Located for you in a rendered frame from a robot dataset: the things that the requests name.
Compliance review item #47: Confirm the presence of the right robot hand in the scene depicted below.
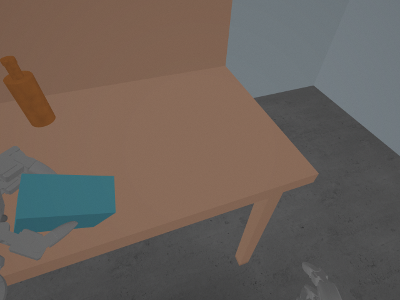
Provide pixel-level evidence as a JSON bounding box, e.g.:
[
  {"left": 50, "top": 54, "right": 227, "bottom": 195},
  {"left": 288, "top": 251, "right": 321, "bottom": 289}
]
[{"left": 296, "top": 262, "right": 342, "bottom": 300}]

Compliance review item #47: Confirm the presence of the table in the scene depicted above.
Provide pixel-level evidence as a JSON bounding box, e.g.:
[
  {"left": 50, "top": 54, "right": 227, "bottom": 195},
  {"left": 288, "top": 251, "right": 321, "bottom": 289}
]
[{"left": 0, "top": 0, "right": 319, "bottom": 286}]

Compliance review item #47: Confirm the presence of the sponge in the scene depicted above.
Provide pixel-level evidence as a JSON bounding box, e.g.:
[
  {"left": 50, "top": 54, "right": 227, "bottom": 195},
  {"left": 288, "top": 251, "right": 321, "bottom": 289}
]
[{"left": 14, "top": 174, "right": 116, "bottom": 234}]

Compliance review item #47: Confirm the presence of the left robot hand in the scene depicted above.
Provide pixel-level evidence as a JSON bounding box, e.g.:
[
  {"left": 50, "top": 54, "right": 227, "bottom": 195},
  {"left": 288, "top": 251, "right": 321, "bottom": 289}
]
[{"left": 0, "top": 146, "right": 78, "bottom": 260}]

